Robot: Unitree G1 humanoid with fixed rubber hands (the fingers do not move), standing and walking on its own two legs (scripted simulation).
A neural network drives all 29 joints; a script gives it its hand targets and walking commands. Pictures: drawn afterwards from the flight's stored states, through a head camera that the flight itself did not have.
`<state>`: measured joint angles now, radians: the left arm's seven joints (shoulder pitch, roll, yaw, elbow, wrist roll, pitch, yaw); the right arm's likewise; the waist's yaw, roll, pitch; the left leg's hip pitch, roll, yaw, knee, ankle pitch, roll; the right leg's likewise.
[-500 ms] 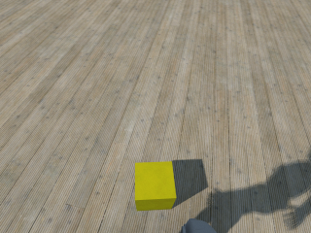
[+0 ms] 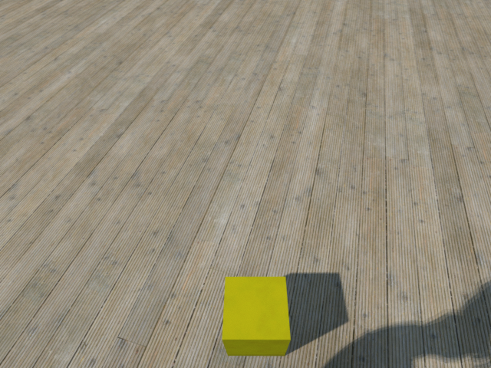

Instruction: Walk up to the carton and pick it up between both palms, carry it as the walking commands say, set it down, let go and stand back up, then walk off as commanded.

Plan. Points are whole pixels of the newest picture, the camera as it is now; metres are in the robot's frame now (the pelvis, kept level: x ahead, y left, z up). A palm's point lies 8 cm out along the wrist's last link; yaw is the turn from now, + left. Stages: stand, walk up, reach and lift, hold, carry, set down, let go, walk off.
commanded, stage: stand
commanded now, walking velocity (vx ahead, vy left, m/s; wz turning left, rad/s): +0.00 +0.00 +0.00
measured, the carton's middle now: (255, 317) +0.38 +0.01 -0.65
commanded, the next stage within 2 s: reach and lift in 0.86 s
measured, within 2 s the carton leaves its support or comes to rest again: neither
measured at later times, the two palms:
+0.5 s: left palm out of the picture -0.01 +0.25 -0.15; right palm out of the picture -0.05 -0.18 -0.14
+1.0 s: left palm out of the picture +0.12 +0.27 -0.14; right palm out of the picture +0.11 -0.19 -0.14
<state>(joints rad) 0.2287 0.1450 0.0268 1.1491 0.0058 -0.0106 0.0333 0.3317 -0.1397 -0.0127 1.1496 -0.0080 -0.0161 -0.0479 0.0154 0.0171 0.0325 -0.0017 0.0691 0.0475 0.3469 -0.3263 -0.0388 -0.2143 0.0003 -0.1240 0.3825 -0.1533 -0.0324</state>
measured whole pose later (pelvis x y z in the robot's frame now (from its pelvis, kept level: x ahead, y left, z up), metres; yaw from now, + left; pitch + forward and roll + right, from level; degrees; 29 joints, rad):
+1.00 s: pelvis -0.02 +0.04 -0.02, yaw +2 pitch +7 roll -2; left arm 0.00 0.22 -0.08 0.82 -0.15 0.33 0.05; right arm 0.08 -0.24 0.04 0.70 0.11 0.36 -0.05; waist -0.03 0.05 -0.04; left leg -0.38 0.01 0.02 0.70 -0.45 0.03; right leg -0.52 -0.04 -0.07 0.62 -0.21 0.01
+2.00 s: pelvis -0.12 -0.02 -0.11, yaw +7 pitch +24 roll +2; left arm -0.82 0.28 0.19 0.93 0.01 0.33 -0.09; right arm -0.66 -0.09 -0.20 0.65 0.00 0.43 -0.16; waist -0.05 0.01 0.05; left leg -1.12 -0.01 -0.06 1.15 -0.45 -0.05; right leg -1.25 -0.03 -0.03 1.04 -0.21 -0.02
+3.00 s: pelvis -0.12 +0.00 -0.23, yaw +9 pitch +50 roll +3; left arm -1.14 0.26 0.21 0.88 -0.02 0.13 0.06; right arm -1.08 -0.24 -0.37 0.86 0.01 0.09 -0.04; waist -0.07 0.02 -0.09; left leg -1.90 -0.05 -0.02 1.59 -0.58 -0.03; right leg -2.04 -0.05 0.03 1.46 -0.30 0.01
